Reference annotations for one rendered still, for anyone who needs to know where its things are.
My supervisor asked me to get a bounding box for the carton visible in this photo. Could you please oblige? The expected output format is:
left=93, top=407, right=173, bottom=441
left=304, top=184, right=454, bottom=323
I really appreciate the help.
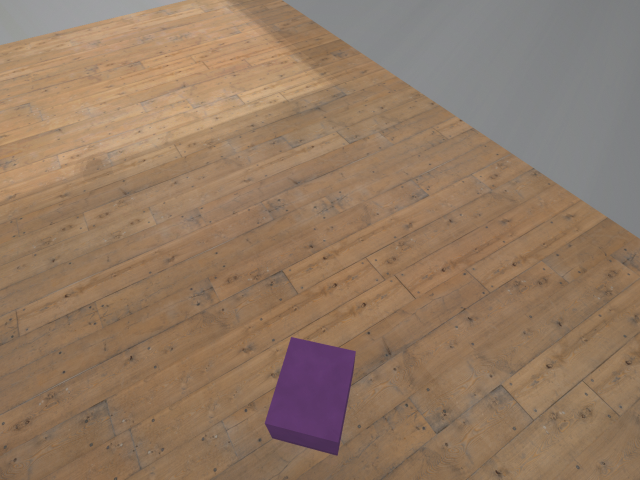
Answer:
left=265, top=337, right=356, bottom=456

